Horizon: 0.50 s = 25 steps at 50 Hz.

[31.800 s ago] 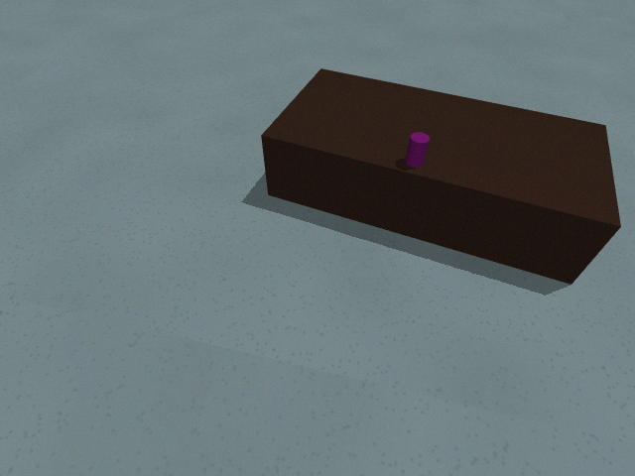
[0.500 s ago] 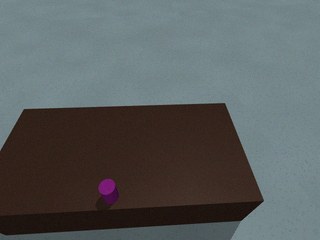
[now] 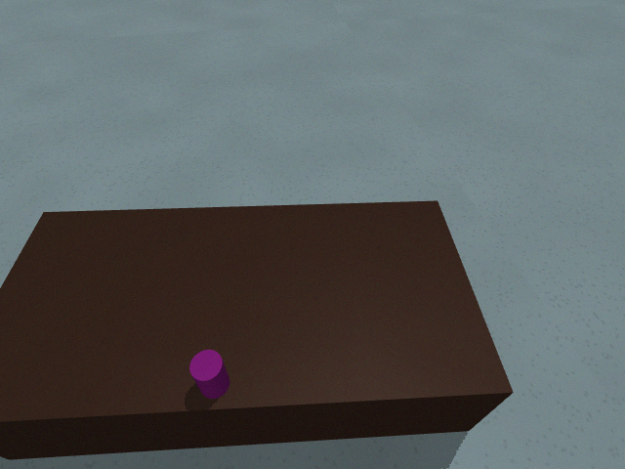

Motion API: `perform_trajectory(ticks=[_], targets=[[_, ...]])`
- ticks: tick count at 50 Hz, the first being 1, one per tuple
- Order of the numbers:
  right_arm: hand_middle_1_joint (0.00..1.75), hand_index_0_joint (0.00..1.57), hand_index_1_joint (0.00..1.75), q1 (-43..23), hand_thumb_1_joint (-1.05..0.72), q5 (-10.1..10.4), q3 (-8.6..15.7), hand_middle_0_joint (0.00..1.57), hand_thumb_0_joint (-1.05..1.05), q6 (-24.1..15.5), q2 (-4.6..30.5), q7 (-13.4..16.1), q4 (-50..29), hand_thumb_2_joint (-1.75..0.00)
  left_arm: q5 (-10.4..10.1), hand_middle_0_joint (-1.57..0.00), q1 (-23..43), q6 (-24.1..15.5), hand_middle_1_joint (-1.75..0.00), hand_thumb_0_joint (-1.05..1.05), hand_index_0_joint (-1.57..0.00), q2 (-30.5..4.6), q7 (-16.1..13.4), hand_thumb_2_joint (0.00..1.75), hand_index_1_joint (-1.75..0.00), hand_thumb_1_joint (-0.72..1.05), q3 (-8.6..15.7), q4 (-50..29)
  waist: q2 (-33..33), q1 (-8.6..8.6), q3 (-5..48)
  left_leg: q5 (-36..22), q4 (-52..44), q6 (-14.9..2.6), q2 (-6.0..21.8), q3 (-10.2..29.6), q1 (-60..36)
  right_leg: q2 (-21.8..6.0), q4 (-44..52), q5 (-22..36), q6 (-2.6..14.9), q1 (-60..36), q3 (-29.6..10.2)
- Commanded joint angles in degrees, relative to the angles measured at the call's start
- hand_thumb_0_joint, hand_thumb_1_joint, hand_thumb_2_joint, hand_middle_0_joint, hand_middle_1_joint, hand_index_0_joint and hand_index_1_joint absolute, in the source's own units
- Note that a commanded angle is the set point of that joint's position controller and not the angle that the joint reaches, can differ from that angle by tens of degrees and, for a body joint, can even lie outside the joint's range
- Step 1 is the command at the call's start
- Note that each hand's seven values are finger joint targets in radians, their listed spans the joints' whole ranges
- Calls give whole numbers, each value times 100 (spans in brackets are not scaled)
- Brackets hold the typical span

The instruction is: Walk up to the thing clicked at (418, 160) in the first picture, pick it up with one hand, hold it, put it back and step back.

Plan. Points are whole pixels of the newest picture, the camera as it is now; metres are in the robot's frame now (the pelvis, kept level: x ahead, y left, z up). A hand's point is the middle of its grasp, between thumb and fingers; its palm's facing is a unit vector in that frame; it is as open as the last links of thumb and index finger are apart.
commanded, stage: stand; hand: left
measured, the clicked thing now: (210, 374) +0.40 +0.24 -0.40
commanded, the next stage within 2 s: step back in 0.10 s
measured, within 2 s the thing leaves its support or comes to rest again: neither
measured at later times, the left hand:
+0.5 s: hand out of the picture -0.01 +0.24 -0.16, palm faces -0.03 -0.90 -0.43, open 7.4 cm
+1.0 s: hand out of the picture -0.11 +0.27 -0.17, palm faces +0.05 -0.93 -0.37, open 7.4 cm
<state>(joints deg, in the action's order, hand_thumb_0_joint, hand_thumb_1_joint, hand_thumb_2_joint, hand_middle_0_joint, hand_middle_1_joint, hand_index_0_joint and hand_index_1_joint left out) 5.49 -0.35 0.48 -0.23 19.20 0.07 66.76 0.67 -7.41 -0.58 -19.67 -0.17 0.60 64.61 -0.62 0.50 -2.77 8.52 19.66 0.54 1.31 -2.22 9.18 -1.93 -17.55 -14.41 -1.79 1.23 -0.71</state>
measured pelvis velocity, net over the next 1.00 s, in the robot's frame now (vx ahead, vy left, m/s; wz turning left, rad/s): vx -0.19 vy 0.00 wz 0.02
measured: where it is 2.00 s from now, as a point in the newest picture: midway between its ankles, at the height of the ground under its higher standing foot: outside the picture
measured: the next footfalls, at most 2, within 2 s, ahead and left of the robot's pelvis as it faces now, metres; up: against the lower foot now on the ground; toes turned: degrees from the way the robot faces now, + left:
left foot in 0.74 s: -0.11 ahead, +0.10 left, +0.00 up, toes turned +2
right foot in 1.14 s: -0.23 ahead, -0.14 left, +0.00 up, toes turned +0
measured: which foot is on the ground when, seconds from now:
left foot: down 0.00-0.36, up 0.38-0.72, down 0.74-1.00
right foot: down 0.00-0.76, up 0.78-1.00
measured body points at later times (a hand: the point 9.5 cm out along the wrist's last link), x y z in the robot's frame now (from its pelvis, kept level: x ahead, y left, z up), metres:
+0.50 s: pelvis -0.08 -0.03 -0.02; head -0.01 -0.06 +0.42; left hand -0.01 +0.29 -0.13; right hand +0.05 -0.35 -0.16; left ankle -0.06 +0.11 -0.68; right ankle -0.07 -0.14 -0.75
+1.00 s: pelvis -0.19 +0.00 -0.01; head -0.13 +0.02 +0.43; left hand -0.11 +0.32 -0.14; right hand -0.06 -0.30 -0.12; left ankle -0.15 +0.10 -0.75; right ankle -0.24 -0.15 -0.66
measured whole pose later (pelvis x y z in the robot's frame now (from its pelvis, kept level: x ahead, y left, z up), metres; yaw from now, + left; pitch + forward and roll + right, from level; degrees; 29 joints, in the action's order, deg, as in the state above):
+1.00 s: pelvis -0.19 +0.00 -0.01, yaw +1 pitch -2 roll -1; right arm 5.0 -1.2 2.1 2.4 20.1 0.6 50.4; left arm 0.4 -8.9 2.8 -22.8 -1.4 4.7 48.9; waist -1.8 -1.1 -9.6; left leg 13.3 32.1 -2.1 0.6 -0.5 17.4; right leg 6.0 -67.5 -28.6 -1.1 23.9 -8.3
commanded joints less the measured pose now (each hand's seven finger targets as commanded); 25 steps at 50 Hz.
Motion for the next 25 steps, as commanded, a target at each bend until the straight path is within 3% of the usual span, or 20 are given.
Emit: perform_trajectory(ticks=[1,4,5,6,8,9,12,14,15,16,17,18,19,20,21,22,23,24,25], targets=[[30,20,30,-182,-90,-18,225,20,0,-138,1246,48,-312,-90,-3,-20,143,-104,-30,0,-20,-1192,-79,90,-30,90,212,-317,67,25,314,-916,-216,-142,613,583,-514,-585,342,1051,235,505,-356],[30,20,30,-196,-90,-28,233,20,0,-140,1215,46,-340,-90,2,-20,165,-100,-30,0,-20,-1229,-82,90,-30,90,230,-347,-7,29,313,-781,-261,-140,613,596,-570,-562,329,895,251,588,-331],[30,20,30,-381,-90,-14,363,20,0,-48,1552,34,-463,-90,-95,-20,242,-22,-30,0,-20,-1593,-107,90,-30,90,405,-495,57,41,-253,-2059,250,-275,595,726,-160,-378,-299,2010,286,1006,-350],[30,20,30,-273,-90,34,362,20,0,-15,1484,39,-559,-90,-135,-20,130,3,-30,0,-20,-1500,-133,90,-30,90,412,-591,132,21,2,-2580,418,-369,666,677,-277,-335,-562,2200,301,948,-207],[30,20,30,-188,-90,64,417,20,0,21,1521,43,-664,-90,-139,-20,27,36,-30,0,-20,-1346,-151,90,-30,90,399,-723,278,64,370,-2941,458,-603,825,742,-378,-168,-1048,1953,331,858,-52],[30,20,30,-147,-90,73,466,20,0,40,1590,47,-740,-90,-139,-20,1,63,-30,0,-20,-1276,-149,90,-30,90,394,-816,420,80,653,-3145,470,-780,988,857,-353,-45,-1460,1728,348,793,15],[30,20,30,-335,-90,48,587,20,0,108,1759,67,-1050,-90,-83,-20,-270,169,-30,0,-20,-1194,-129,90,-30,90,405,-980,970,0,1015,-2683,448,-1226,1431,1193,-220,181,-2385,193,409,982,55],[30,20,30,-511,-90,13,607,20,0,162,1739,78,-1268,-90,-51,-20,-542,212,-30,0,-20,-1213,-104,90,-30,90,445,-1040,1205,-123,1132,-2227,632,-1352,1506,1153,154,177,-2732,-740,490,951,-44],[30,20,30,-649,-90,-12,627,20,0,200,1725,67,-1378,-90,-39,-20,-726,225,-30,0,-20,-1234,-90,90,-30,90,477,-1002,1241,-205,1082,-1806,704,-1330,1480,1138,626,171,-2754,-776,514,725,-40],[30,20,30,-825,-90,-8,626,20,0,245,1674,52,-1475,-90,-29,-20,-928,225,-30,0,-20,-1250,-83,90,-30,90,507,-975,1152,-348,1021,-1372,1006,-1187,1342,1057,831,83,-2353,-490,522,647,-125],[30,20,30,-845,-90,5,613,20,0,293,1591,37,-1544,-90,6,-20,-884,202,-30,0,-20,-1383,-80,90,-30,90,553,-1006,613,-334,841,-714,1562,-952,888,837,1148,-183,-1832,196,633,731,-510],[30,20,30,-855,-90,64,544,20,0,330,1319,35,-1614,-90,61,-20,-812,143,-30,0,-20,-1700,-93,90,-30,90,634,-1122,-561,-417,457,449,2679,-413,-85,470,1451,-1135,-391,1341,787,1108,-1760],[30,20,30,-778,-90,40,479,20,0,388,1069,76,-1669,-90,101,-20,-379,96,-30,0,-20,-2128,-101,90,-30,90,723,-1327,-1068,-283,19,2419,3672,-216,-911,772,1841,-1769,103,1948,1178,1562,-2506],[30,20,30,-363,-90,12,498,20,0,416,1100,109,-1549,-90,150,-20,6,78,-30,0,-20,-2123,-116,90,-30,90,713,-1535,-854,-95,-30,2769,4412,-170,-852,1164,1798,-1936,-114,2529,1586,1745,-2422],[30,20,30,-152,-90,-17,527,20,0,407,1196,110,-1506,-90,173,-20,216,64,-30,0,-20,-2156,-148,90,-30,90,728,-1644,-995,-65,14,2693,4914,-214,-780,1165,1763,-2034,-213,2605,1830,2003,-2561],[30,20,30,-35,-90,32,561,20,0,391,1340,95,-1481,-90,166,-20,391,57,-30,0,-20,-2001,-151,90,-30,90,735,-1746,-824,-17,26,2413,5134,-226,-739,1348,1591,-1733,-226,2297,1682,2122,-2157],[30,20,30,131,-90,93,609,20,0,372,1417,81,-1387,-90,181,-20,690,40,-30,0,-20,-1858,-160,90,-30,90,701,-1815,-861,140,-15,2118,5256,-169,-756,1286,1577,-1430,-332,2168,1545,2026,-1705],[30,20,30,364,-90,141,602,20,0,360,1459,91,-1290,-90,167,-20,835,43,-30,0,-20,-1667,-166,90,-30,90,665,-1821,-711,285,72,1879,5140,-91,-825,1272,1720,-1037,-523,2167,1268,1664,-1178],[30,20,30,343,-90,133,569,20,0,345,1434,114,-1359,-90,172,-20,692,42,-30,0,-20,-1655,-174,90,-30,90,665,-1854,-795,171,219,1824,5143,-25,-872,1215,1928,-1046,-672,2315,1266,1219,-1178]])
